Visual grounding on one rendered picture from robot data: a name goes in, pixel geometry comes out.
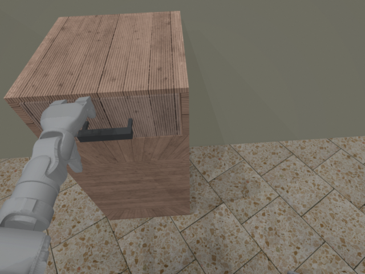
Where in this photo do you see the left robot upper arm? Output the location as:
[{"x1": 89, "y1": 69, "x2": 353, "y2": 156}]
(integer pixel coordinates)
[{"x1": 0, "y1": 227, "x2": 51, "y2": 274}]

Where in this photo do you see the drawer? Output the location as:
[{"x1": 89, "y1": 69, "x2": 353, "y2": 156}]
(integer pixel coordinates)
[{"x1": 19, "y1": 93, "x2": 181, "y2": 141}]

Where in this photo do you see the handle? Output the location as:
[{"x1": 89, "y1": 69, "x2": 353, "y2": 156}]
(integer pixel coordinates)
[{"x1": 77, "y1": 118, "x2": 133, "y2": 142}]

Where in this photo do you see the left robot hand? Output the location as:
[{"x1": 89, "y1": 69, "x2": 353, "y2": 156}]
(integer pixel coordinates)
[{"x1": 40, "y1": 96, "x2": 96, "y2": 173}]

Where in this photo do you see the robot left forearm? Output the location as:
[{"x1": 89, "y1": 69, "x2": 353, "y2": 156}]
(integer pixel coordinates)
[{"x1": 0, "y1": 128, "x2": 75, "y2": 232}]

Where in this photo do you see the cabinet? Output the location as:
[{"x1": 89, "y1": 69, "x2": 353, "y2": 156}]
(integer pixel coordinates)
[{"x1": 4, "y1": 11, "x2": 190, "y2": 220}]

